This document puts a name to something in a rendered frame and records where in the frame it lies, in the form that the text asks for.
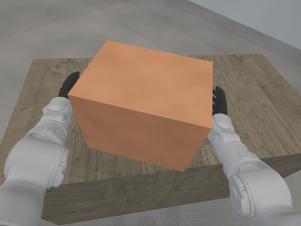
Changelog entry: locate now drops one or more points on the robot left forearm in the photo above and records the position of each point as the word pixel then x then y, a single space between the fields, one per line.
pixel 53 126

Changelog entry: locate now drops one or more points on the pedestal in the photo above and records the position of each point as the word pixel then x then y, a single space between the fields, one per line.
pixel 264 109

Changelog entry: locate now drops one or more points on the robot right forearm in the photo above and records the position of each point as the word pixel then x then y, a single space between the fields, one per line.
pixel 231 151

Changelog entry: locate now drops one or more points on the robot left hand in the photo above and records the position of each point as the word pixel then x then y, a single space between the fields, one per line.
pixel 68 84

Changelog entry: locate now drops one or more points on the robot right hand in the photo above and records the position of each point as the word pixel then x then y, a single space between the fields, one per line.
pixel 220 102

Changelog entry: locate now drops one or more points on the carton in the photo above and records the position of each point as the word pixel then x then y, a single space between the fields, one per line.
pixel 144 104

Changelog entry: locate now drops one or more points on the right robot upper arm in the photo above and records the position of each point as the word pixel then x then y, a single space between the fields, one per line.
pixel 262 196

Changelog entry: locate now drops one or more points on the left robot upper arm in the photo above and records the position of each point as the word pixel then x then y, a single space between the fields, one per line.
pixel 38 164

